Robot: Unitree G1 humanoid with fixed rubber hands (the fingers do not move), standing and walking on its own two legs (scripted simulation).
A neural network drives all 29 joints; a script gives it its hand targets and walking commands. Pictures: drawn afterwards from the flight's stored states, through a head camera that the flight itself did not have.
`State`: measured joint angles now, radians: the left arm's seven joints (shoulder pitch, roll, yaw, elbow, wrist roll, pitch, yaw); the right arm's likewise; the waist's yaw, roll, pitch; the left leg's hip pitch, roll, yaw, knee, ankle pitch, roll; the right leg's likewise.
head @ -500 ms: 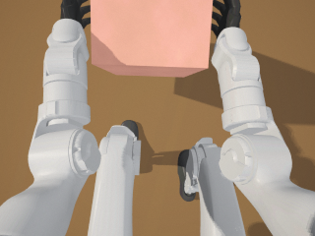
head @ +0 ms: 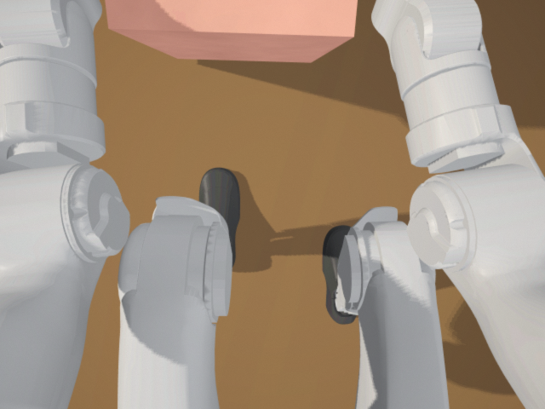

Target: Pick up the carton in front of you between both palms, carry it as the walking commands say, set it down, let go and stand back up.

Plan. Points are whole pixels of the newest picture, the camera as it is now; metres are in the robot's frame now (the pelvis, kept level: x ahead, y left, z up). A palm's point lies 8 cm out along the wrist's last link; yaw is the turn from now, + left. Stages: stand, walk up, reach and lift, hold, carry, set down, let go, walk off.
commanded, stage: set down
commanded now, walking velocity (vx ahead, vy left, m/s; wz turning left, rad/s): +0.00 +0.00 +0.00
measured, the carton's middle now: out of the picture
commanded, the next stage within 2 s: none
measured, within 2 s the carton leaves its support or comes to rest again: rests again in 0.20 s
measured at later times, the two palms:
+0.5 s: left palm out of the picture +0.51 +0.28 -0.19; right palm out of the picture +0.56 -0.03 -0.19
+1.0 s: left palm out of the picture +0.51 +0.29 -0.21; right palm out of the picture +0.56 -0.03 -0.20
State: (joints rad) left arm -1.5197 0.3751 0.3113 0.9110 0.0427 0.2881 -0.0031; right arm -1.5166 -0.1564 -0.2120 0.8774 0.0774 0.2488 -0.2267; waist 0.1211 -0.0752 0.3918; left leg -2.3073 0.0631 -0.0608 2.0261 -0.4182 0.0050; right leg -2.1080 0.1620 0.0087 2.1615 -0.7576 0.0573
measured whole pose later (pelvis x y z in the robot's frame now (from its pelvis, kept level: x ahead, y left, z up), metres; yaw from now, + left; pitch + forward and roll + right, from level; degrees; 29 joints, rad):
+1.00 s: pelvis -0.01 +0.00 -0.02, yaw +0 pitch +33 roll -3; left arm -1.59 0.43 0.45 1.15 0.13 0.15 -0.12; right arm -1.61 -0.20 -0.22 1.04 -0.01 0.18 -0.08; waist 0.12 -0.07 0.52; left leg -2.27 0.08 -0.07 2.09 -0.41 0.00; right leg -2.08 0.18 0.01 2.23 -0.75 0.06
